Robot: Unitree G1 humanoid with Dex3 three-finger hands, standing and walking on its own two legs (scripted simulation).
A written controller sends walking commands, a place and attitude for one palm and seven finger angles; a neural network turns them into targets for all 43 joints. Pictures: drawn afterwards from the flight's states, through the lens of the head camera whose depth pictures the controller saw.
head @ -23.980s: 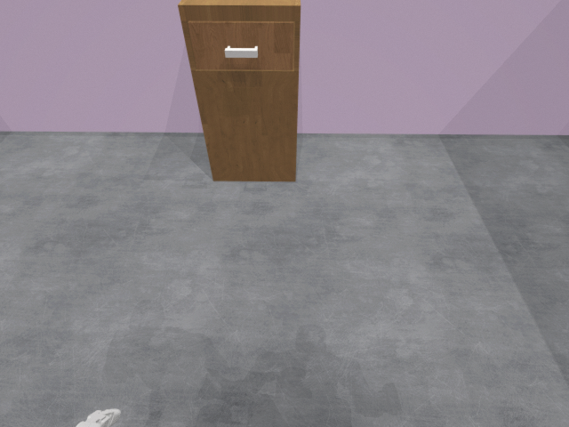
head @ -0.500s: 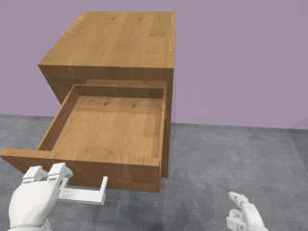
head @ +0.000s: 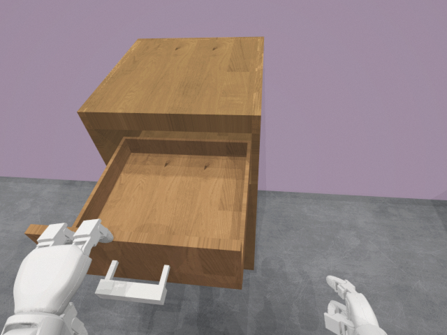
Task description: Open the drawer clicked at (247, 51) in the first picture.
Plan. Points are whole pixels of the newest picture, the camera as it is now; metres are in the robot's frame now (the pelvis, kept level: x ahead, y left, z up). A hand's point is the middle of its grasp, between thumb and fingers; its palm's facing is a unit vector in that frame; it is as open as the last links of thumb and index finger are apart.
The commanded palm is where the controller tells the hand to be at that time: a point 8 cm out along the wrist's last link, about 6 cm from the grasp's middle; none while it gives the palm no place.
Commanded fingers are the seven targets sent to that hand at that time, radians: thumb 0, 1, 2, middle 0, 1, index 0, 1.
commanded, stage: lift the hand off the handle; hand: left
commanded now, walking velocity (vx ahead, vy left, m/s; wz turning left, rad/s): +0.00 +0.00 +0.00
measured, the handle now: (135, 279) +0.22 +0.21 -0.04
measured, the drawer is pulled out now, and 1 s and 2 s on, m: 0.30 0.30 0.30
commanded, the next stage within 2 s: draw the hand back to the body in 0.36 s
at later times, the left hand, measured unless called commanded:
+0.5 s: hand (67, 282) +0.16 +0.25 +0.10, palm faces +0.01 -0.16 -0.99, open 13.9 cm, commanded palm +0.14 +0.25 +0.17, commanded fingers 0.00 -0.50 0.30 -0.30 -1.20 -0.30 -1.20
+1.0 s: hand (54, 273) +0.16 +0.26 +0.12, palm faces +0.02 -0.09 -1.00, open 13.8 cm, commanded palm +0.14 +0.27 +0.18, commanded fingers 0.00 -0.50 0.30 -0.30 -1.20 -0.30 -1.20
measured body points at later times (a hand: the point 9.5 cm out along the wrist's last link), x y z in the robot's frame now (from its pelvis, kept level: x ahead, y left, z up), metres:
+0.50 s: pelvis +0.00 +0.00 +0.01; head +0.00 -0.02 +0.46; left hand +0.15 +0.26 +0.15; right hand +0.22 -0.20 -0.07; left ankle +0.00 +0.05 -0.71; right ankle -0.03 -0.09 -0.71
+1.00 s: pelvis +0.00 +0.01 +0.02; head +0.00 -0.01 +0.46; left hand +0.16 +0.27 +0.17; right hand +0.22 -0.19 -0.06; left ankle +0.00 +0.05 -0.71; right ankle -0.03 -0.09 -0.71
